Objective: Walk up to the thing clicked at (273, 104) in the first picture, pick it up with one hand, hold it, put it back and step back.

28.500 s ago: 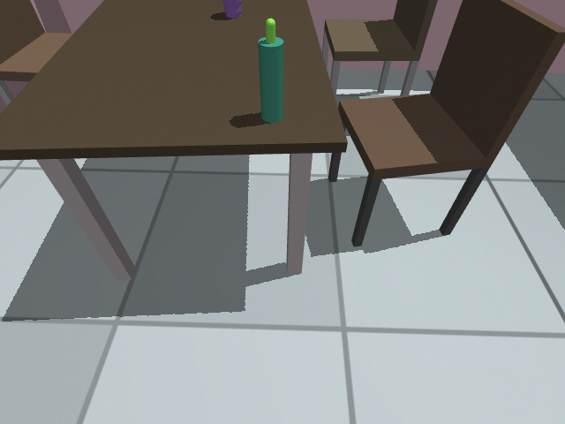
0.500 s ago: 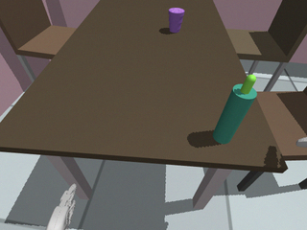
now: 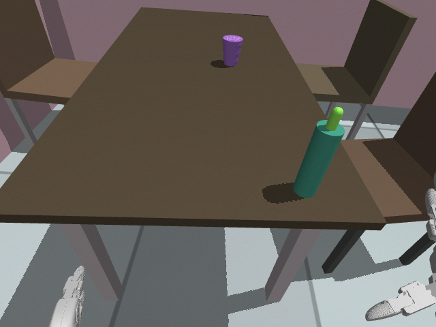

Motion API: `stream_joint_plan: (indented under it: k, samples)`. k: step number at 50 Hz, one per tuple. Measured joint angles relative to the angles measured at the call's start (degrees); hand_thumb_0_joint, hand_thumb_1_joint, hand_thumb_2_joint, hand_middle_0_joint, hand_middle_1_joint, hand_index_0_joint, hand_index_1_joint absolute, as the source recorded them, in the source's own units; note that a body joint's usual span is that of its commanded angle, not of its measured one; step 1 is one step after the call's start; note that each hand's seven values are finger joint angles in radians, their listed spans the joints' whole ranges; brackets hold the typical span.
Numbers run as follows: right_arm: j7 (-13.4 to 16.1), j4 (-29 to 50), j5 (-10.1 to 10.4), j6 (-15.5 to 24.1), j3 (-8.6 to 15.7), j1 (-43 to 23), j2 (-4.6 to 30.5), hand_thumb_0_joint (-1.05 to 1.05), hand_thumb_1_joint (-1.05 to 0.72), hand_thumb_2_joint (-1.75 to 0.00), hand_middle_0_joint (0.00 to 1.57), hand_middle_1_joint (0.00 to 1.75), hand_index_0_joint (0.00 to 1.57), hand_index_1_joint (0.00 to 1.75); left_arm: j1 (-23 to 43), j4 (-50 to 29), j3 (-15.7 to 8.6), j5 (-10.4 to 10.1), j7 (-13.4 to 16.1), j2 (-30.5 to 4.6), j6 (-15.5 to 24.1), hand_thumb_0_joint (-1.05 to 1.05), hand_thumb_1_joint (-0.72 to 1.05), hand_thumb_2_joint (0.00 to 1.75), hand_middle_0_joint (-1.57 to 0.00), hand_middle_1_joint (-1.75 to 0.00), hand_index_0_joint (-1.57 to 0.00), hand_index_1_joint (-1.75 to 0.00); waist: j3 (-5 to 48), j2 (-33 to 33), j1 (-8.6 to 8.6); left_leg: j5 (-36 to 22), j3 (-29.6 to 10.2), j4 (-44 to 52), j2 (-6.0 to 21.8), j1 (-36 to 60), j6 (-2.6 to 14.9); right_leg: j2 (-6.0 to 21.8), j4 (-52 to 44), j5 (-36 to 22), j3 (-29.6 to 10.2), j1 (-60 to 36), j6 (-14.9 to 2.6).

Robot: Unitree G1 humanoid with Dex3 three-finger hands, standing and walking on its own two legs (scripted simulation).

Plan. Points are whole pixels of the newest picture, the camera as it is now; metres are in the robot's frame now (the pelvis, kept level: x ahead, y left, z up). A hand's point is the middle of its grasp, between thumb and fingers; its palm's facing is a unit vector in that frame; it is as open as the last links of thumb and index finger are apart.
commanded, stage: sink last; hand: right
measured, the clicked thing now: (319, 154) +0.46 -0.24 +0.10
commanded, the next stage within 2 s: home in 0.56 s
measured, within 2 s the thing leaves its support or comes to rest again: neither
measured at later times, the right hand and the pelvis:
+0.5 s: hand (415, 250) +0.19 -0.27 +0.16, palm faces +0.43 +0.83 -0.36, open 17.5 cm; pelvis +0.00 +0.00 +0.01, yaw +0 degrees
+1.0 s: hand (372, 265) +0.22 -0.27 +0.05, palm faces +0.33 +0.89 -0.32, open 17.7 cm; pelvis +0.02 -0.01 +0.01, yaw +0 degrees
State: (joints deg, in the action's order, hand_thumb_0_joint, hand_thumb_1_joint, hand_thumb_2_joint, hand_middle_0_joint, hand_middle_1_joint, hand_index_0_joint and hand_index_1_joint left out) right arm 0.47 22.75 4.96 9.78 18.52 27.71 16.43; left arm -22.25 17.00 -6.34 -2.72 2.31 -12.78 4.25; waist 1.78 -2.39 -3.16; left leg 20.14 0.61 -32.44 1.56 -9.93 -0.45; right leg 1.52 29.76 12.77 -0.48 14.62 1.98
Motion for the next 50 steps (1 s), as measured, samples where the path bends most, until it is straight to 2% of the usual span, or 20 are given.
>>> stream_joint_plan:
  k: [2, 4, 10, 13, 16, 19, 22, 25, 28, 30, 34, 37, 39, 41, 44, 50]
  samples:
    - [-0.5, 1.6, 0.0, 0.7, -0.6, 1.4, -0.1, -0.01, 0.59, -0.05, 0.06, 0.06, 0.06, 0.07, 0.2, 2.5, -0.7, 0.1, -0.1, 0.4, 0.5, 0.0, -0.49, 0.04, -0.06, -0.05, -0.07, -0.05, -0.6, 0.1, -0.32, -0.1, 0.4, -0.1, -0.1, 0.2, 0.27, 0.1, -0.2, -0.4, -0.5, -0.2, 0.12]
    - [-0.3, 2.4, -0.1, 1.6, 0.0, 1.4, 0.6, -0.01, 0.6, -0.05, 0.06, 0.06, 0.06, 0.07, 0.6, 5.6, -1.0, 0.5, 0.1, 0.6, 0.7, 0.0, -0.49, 0.04, -0.06, -0.05, -0.07, -0.05, -1.5, -0.2, -0.47, -0.3, 0.9, -0.2, -0.3, 0.3, 0.48, 0.1, -0.2, -0.8, -1.0, -0.1, 0.14]
    - [0.9, 0.3, -0.4, 5.4, 5.1, -1.9, 3.9, -0.01, 0.6, -0.05, 0.06, 0.06, 0.06, 0.07, 3.4, 14.1, -1.7, 1.8, 0.7, 0.8, 0.8, 0.0, -0.5, 0.04, -0.05, -0.05, -0.06, -0.05, -4.0, -2.5, -0.25, -1.3, 1.2, -0.2, -0.7, -0.9, 0.77, 0.5, -0.5, -1.9, -1.3, 1.0, 0.11]
    - [1.3, -2.3, -0.8, 7.9, 7.3, -4.0, 5.2, -0.01, 0.59, -0.05, 0.06, 0.06, 0.06, 0.07, 4.0, 14.1, -1.7, 2.2, 0.9, 0.8, 0.6, -0.01, -0.51, 0.04, -0.06, -0.05, -0.06, -0.05, -4.7, -3.1, -0.12, -1.6, 1.0, 0.0, -0.6, -1.1, 0.7, 0.4, -1.1, -2.4, -1.1, 0.9, 0.09]
    - [1.6, -5.7, -1.1, 10.2, 8.4, -5.4, 5.8, -0.01, 0.59, -0.05, 0.05, 0.06, 0.06, 0.07, 3.9, 11.3, -1.3, 2.1, 1.2, 0.4, 0.8, -0.01, -0.51, 0.04, -0.06, -0.04, -0.06, -0.05, -4.6, -2.8, 0.02, -1.8, 0.7, 0.6, -0.4, -0.6, 0.53, 0.3, -2.2, -2.8, -0.8, 0.1, 0.17]
    - [1.4, -8.5, -0.9, 11.2, 7.8, -5.5, 5.1, -0.01, 0.58, -0.06, 0.05, 0.06, 0.06, 0.07, 3.0, 7.1, -0.9, 1.8, 1.1, -0.4, 1.7, -0.01, -0.51, 0.05, -0.06, -0.04, -0.06, -0.05, -3.7, -1.6, 0.04, -1.7, 0.3, 1.4, -0.1, 0.4, 0.32, 0.0, -3.2, -2.8, -0.3, -1.2, 0.22]
    - [0.8, -9.8, -0.7, 11.0, 5.9, -4.5, 3.1, -0.01, 0.57, -0.06, 0.05, 0.06, 0.06, 0.07, 2.1, 5.2, -1.6, 1.3, 0.7, -1.2, 3.0, -0.01, -0.51, 0.05, -0.06, -0.05, -0.06, -0.05, -2.8, 0.3, -0.12, -1.5, 0.1, 2.5, 0.3, 1.9, 0.16, -0.3, -4.3, -2.5, 0.0, -2.7, 0.19]
    - [0.1, -9.9, -0.7, 10.2, 3.7, -3.6, 1.0, -0.01, 0.57, -0.06, 0.05, 0.06, 0.06, 0.07, 1.9, 6.5, -2.8, 0.7, 0.4, -1.6, 3.8, -0.01, -0.51, 0.05, -0.06, -0.05, -0.06, -0.05, -2.5, 1.9, -0.25, -1.5, 0.0, 3.4, 0.5, 3.1, 0.05, -0.5, -4.8, -2.2, 0.2, -3.8, 0.05]
    - [0.1, -10.3, -1.2, 9.3, 2.8, -4.1, 0.9, -0.01, 0.57, -0.06, 0.05, 0.06, 0.06, 0.07, 2.8, 10.0, -3.3, 0.6, 0.4, -1.3, 3.7, 0.0, -0.51, 0.05, -0.06, -0.05, -0.06, -0.05, -3.2, 2.7, -0.13, -1.6, 0.1, 4.3, 0.4, 3.6, -0.01, -0.4, -4.7, -1.8, 0.1, -3.8, -0.04]
    - [0.4, -10.7, -1.4, 8.8, 3.2, -5.3, 2.1, -0.01, 0.57, -0.06, 0.05, 0.06, 0.06, 0.07, 3.9, 12.7, -3.1, 0.8, 0.6, -0.7, 3.5, 0.0, -0.52, 0.05, -0.06, -0.04, -0.06, -0.05, -4.1, 2.8, 0.04, -1.8, 0.3, 4.8, 0.2, 3.6, -0.02, -0.2, -4.5, -1.7, -0.1, -3.4, -0.06]
    - [1.5, -11.4, -1.6, 8.2, 5.6, -8.1, 5.4, -0.01, 0.55, -0.06, 0.06, 0.06, 0.06, 0.07, 5.9, 16.0, -1.8, 1.5, 1.1, 1.1, 2.6, 0.0, -0.52, 0.05, -0.06, -0.04, -0.06, -0.05, -5.6, 1.5, 0.39, -2.5, 0.3, 6.0, -0.1, 3.3, -0.19, 0.1, -4.2, -1.5, -0.1, -2.5, -0.21]
    - [2.1, -12.7, -1.6, 8.5, 7.1, -9.2, 6.6, -0.01, 0.55, -0.05, 0.06, 0.06, 0.06, 0.06, 5.9, 14.7, -0.7, 2.1, 1.1, 2.0, 2.0, -0.01, -0.51, 0.08, -0.07, -0.06, -0.07, -0.06, -5.3, 0.1, 0.81, -2.8, 0.2, 6.8, 0.1, 3.2, -0.51, -0.1, -4.4, -1.5, 0.0, -2.1, -0.48]
    - [2.3, -14.7, -1.6, 8.8, 7.2, -9.4, 6.7, -0.01, 0.56, -0.05, 0.05, 0.06, 0.06, 0.06, 5.9, 13.3, 0.5, 2.0, 1.1, 2.2, 1.8, -0.01, -0.46, 0.13, -0.08, -0.08, -0.08, -0.09, -4.9, -0.6, 0.92, -2.7, 0.0, 7.1, 0.4, 3.3, -0.71, -0.4, -4.8, -1.4, 0.3, -2.4, -0.66]
    - [2.1, -17.3, -1.5, 8.5, 6.5, -9.3, 6.2, -0.01, 0.57, -0.04, 0.05, 0.05, 0.06, 0.06, 6.4, 12.7, 2.1, 1.6, 0.9, 2.5, 1.4, -0.01, -0.39, 0.2, -0.09, -0.1, -0.09, -0.11, -4.4, -0.9, 0.85, -2.6, -0.3, 7.2, 0.6, 3.6, -0.88, -0.5, -5.1, -1.3, 0.6, -2.8, -0.81]
    - [1.6, -21.2, -1.3, 6.9, 4.0, -8.8, 4.4, -0.01, 0.58, -0.03, 0.05, 0.05, 0.05, 0.05, 7.7, 13.2, 3.9, 1.2, 0.4, 3.3, 0.8, -0.01, -0.23, 0.32, -0.11, -0.14, -0.11, -0.14, -3.7, -0.6, 0.5, -2.4, -0.6, 7.3, 0.8, 3.8, -0.99, -0.8, -5.7, -1.3, 0.9, -3.3, -0.92]
    - [0.2, -25.2, -1.8, 2.3, -3.4, -5.8, -2.0, -0.01, 0.59, -0.03, 0.05, 0.04, 0.05, 0.05, 8.5, 14.6, 4.1, 1.2, -0.4, 3.2, 0.6, 0.0, 0.16, 0.53, -0.15, -0.2, -0.15, -0.2, -3.8, 1.5, 0.21, -2.1, -0.2, 7.5, 1.2, 4.3, -1.01, -1.2, -6.3, -1.4, 0.6, -3.8, -0.92]
